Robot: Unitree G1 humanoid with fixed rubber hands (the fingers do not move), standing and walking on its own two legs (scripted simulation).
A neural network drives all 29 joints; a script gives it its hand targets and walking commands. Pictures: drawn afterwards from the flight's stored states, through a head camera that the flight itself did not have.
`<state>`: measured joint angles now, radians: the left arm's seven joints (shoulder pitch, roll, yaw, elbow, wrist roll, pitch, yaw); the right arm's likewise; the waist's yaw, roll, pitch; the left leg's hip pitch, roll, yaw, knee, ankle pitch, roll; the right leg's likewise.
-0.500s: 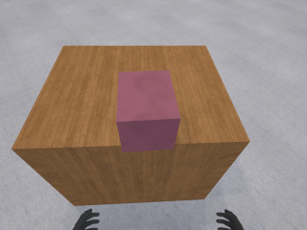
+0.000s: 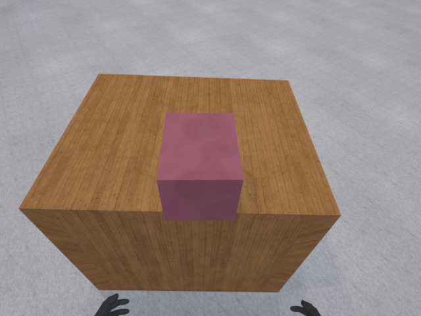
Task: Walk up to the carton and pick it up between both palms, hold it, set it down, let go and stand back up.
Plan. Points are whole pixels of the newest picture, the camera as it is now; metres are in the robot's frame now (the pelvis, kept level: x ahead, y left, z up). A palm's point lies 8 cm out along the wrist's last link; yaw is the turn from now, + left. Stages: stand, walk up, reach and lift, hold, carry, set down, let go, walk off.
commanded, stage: walk up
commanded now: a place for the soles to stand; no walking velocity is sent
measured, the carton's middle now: (199, 165) +0.48 +0.03 +0.00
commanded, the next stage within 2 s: reach and lift in 0.52 s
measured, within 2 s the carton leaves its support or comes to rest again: neither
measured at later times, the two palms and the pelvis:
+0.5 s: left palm out of the picture +0.10 +0.23 -0.11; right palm out of the picture +0.12 -0.20 -0.11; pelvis +0.00 +0.00 +0.00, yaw +1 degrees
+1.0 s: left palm out of the picture +0.15 +0.24 -0.07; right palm out of the picture +0.14 -0.18 -0.05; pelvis -0.01 +0.02 +0.01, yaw -3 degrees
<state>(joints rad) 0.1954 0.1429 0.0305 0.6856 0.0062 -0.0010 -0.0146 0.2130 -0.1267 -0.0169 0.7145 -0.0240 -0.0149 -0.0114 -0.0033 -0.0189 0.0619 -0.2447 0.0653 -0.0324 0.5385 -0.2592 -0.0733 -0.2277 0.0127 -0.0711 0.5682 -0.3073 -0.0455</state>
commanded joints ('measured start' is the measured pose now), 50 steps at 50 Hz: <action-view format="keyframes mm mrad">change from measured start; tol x8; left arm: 1 -17 94 25 -99 -4 -21 2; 26 42 106 20 -64 -5 -15 0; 27 -379 232 -26 -219 -51 56 12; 36 80 178 24 -259 -27 164 -2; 50 -81 169 -38 -467 -54 107 97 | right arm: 1 -23 -75 -17 -74 0 -14 -2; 26 2 -88 -15 -53 2 -19 1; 27 -420 -80 -115 -101 -80 -116 25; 33 -64 -45 -72 92 4 -227 26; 36 -55 -53 -6 146 90 -285 -4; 43 -155 -19 -16 -87 5 -271 13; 50 -85 -37 -76 -218 -4 -211 34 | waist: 1 4 7 -72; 26 14 44 -23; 28 -13 -63 -140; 36 27 2 -313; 45 52 25 -45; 50 47 59 -63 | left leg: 1 29 2 8 -55 133 44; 24 9 0 -34 -88 112 51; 29 -225 -75 123 29 -72 89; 35 -28 -105 109 -27 339 85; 39 98 -107 99 -128 355 42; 45 27 -99 149 -210 -50 47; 50 3 -79 142 -221 -124 48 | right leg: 1 -28 -125 121 -173 191 -3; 22 16 -112 90 -166 143 2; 26 -26 -105 85 -185 66 4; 27 -196 -29 77 -29 51 30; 29 -218 -57 84 17 -28 31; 34 90 -37 112 -32 503 57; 36 176 -15 119 -101 587 51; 43 -8 6 72 -264 -12 36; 50 -17 -1 67 -225 -92 41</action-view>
